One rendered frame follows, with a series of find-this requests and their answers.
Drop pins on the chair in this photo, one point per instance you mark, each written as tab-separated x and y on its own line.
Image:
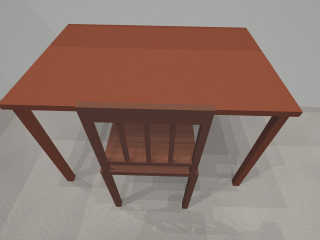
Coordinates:
148	139

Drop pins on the table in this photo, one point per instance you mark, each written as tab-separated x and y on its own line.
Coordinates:
192	65

